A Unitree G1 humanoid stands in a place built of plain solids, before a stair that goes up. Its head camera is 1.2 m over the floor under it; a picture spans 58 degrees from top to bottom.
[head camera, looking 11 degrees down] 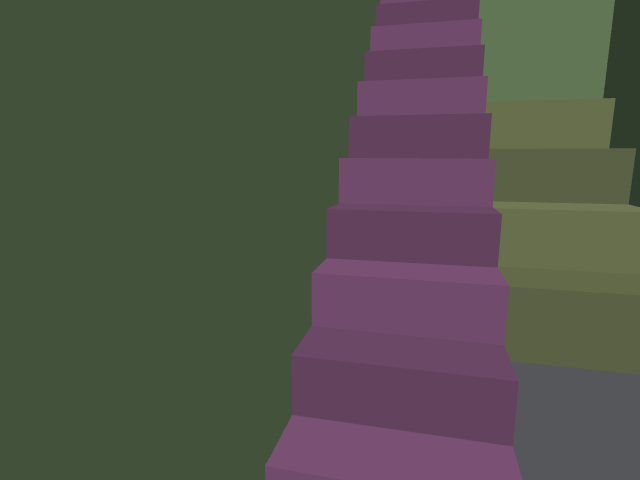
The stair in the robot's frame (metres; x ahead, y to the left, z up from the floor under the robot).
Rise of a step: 0.20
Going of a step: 0.24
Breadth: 0.65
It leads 14 degrees to the right of straight ahead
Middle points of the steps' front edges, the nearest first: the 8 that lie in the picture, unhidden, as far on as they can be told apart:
1.16 -0.23 0.60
1.40 -0.29 0.79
1.63 -0.34 0.99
1.86 -0.40 1.19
2.09 -0.46 1.39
2.33 -0.51 1.59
2.56 -0.57 1.79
2.79 -0.63 1.98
